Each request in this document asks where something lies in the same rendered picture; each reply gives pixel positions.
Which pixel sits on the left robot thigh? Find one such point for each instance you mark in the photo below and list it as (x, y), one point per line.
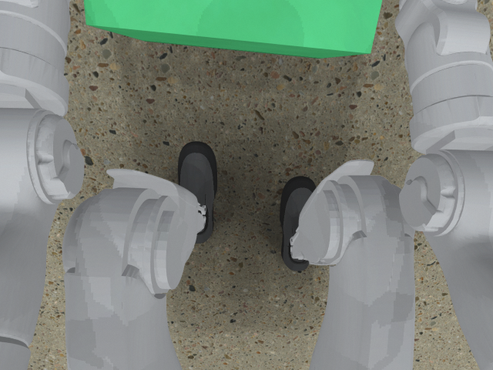
(132, 248)

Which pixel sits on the robot right shin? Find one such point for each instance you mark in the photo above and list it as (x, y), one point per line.
(301, 244)

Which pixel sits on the left robot forearm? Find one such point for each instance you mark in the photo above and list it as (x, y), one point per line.
(33, 47)

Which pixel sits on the robot left upper arm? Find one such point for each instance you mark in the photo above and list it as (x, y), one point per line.
(40, 166)

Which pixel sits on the robot right upper arm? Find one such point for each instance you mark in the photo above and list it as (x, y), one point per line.
(448, 195)

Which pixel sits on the carton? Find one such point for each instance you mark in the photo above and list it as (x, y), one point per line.
(305, 28)

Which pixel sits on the right robot forearm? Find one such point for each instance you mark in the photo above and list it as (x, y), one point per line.
(450, 73)

